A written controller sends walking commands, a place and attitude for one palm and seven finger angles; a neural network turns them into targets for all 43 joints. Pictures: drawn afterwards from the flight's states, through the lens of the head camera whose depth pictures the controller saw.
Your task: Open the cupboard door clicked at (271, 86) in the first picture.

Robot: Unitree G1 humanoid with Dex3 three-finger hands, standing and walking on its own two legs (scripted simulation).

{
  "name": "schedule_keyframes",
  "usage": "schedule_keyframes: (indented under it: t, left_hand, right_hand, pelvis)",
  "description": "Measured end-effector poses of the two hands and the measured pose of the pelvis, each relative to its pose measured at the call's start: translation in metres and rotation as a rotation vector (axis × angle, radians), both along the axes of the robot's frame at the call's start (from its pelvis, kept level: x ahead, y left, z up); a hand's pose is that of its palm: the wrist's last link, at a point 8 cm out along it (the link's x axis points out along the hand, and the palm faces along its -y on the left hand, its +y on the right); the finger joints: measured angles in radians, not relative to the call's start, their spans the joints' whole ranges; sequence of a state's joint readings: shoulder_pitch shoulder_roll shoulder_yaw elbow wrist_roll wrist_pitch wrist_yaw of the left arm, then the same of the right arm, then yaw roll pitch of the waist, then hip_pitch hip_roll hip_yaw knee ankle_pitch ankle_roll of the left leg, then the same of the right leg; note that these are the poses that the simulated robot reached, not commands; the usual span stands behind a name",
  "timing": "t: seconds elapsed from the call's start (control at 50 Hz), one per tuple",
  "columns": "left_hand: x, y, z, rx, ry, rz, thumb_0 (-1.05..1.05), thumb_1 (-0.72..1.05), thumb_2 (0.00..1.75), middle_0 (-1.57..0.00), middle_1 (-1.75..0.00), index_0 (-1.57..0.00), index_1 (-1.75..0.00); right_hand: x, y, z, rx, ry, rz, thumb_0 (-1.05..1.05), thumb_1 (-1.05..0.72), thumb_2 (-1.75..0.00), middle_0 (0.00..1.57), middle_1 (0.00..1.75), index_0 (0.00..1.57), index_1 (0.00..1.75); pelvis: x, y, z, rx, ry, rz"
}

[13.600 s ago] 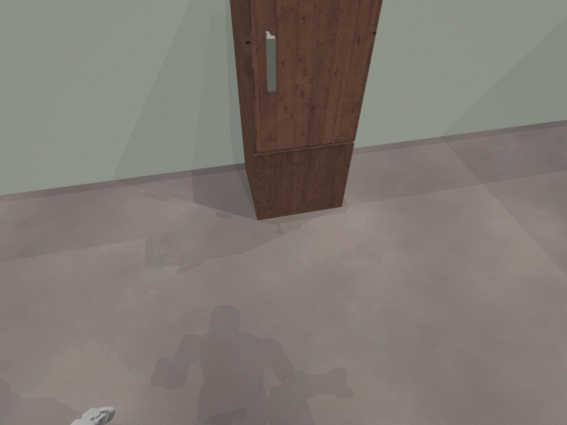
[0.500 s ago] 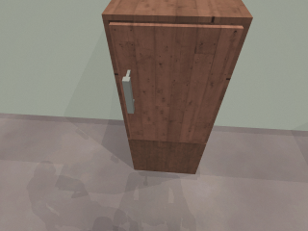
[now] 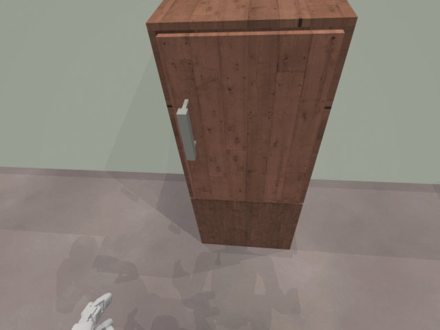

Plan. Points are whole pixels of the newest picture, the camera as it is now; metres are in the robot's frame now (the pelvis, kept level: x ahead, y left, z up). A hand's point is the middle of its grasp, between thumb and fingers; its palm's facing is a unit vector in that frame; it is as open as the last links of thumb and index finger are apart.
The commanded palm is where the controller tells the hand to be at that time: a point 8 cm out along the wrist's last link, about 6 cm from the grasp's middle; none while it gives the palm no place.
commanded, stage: raise the hand with hooked fingers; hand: left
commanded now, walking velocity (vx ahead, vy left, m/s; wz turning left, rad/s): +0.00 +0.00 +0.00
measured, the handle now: (188, 130) +0.59 +0.12 +0.02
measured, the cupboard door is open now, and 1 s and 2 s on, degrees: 0 0 0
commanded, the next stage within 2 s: move the hooked fingers beside the handle in 1.94 s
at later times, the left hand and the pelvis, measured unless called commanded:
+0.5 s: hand (110, 312) +0.16 +0.20 -0.01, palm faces -0.04 -1.00 -0.07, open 10.0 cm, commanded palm +0.15 +0.26 -0.02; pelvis -0.06 +0.02 -0.08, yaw +0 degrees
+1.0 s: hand (86, 282) +0.20 +0.26 +0.00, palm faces -0.08 -1.00 -0.05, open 13.0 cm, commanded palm +0.19 +0.32 +0.01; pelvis -0.06 +0.06 -0.05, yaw -1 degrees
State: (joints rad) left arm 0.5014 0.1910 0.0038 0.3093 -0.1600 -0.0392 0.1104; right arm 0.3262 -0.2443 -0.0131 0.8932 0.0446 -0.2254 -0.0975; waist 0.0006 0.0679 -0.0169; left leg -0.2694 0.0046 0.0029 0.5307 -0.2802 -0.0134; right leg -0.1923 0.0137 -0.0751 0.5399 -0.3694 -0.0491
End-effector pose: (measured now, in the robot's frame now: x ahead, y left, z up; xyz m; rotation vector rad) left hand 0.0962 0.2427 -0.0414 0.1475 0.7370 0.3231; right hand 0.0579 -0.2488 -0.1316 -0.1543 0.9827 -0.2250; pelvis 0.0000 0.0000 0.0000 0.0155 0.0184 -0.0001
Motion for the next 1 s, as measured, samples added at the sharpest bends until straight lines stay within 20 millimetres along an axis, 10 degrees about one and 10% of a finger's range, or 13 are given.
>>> schedule_keyframes:
  t: [0.14,0.22,0.32,0.42,0.54,0.72,1.0]
  left_hand:
    - [0.097,-0.039,0.052,-0.126,-0.663,-0.303,0.03,0.78,0.83,-0.20,-0.41,-0.20,-0.40]
    - [0.079,-0.051,0.024,-0.228,-0.734,-0.436,0.01,0.68,0.79,-0.21,-0.46,-0.22,-0.46]
    - [0.030,-0.017,-0.010,-0.198,-0.594,-0.324,0.01,0.55,0.74,-0.23,-0.54,-0.23,-0.53]
    - [0.018,0.019,0.009,-0.070,-0.709,-0.262,0.02,0.42,0.69,-0.24,-0.61,-0.24,-0.61]
    - [0.061,0.012,0.031,-0.116,-0.807,-0.475,0.01,0.28,0.63,-0.24,-0.70,-0.24,-0.69]
    - [0.075,0.042,0.030,-0.163,-0.629,-0.345,0.01,0.08,0.54,-0.26,-0.84,-0.26,-0.83]
    - [0.092,0.075,0.042,-0.137,-0.673,-0.415,0.00,-0.25,0.40,-0.28,-1.05,-0.28,-1.04]
  right_hand:
    - [0.077,-0.017,0.028,-0.077,-0.367,0.093,0.01,-0.91,-0.90,0.20,0.30,0.20,0.30]
    - [0.102,-0.017,0.041,-0.113,-0.467,0.153,0.01,-0.91,-0.90,0.20,0.30,0.20,0.30]
    - [0.117,-0.003,0.041,-0.118,-0.502,0.186,0.01,-0.91,-0.90,0.20,0.30,0.20,0.30]
    - [0.107,0.027,0.015,-0.089,-0.451,0.233,0.01,-0.91,-0.90,0.20,0.30,0.20,0.30]
    - [0.064,0.059,-0.020,-0.016,-0.333,0.215,0.01,-0.90,-0.90,0.20,0.30,0.21,0.30]
    - [0.001,0.059,-0.008,-0.027,-0.213,0.065,0.01,-0.90,-0.90,0.20,0.30,0.21,0.30]
    - [0.032,0.049,0.022,-0.132,-0.292,0.119,0.01,-0.90,-0.90,0.20,0.30,0.21,0.30]
  pelvis:
    - [-0.025,-0.001,-0.030,0.016,0.134,-0.011]
    - [-0.035,-0.002,-0.052,0.020,0.171,-0.028]
    - [-0.043,0.002,-0.068,0.000,0.174,-0.021]
    - [-0.053,0.010,-0.079,-0.042,0.187,0.000]
    - [-0.067,0.022,-0.083,-0.072,0.196,0.002]
    - [-0.063,0.041,-0.059,-0.054,0.176,-0.036]
    - [-0.056,0.055,-0.053,-0.072,0.156,-0.019]
